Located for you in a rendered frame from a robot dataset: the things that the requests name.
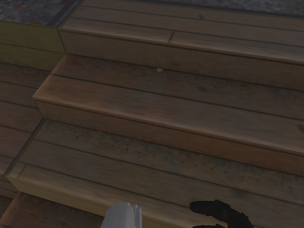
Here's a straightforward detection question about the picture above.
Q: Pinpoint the robot right hand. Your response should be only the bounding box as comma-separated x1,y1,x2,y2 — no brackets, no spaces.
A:
189,199,254,228

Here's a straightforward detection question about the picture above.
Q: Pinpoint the left robot thigh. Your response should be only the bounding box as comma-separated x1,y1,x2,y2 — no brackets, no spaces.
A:
101,202,143,228

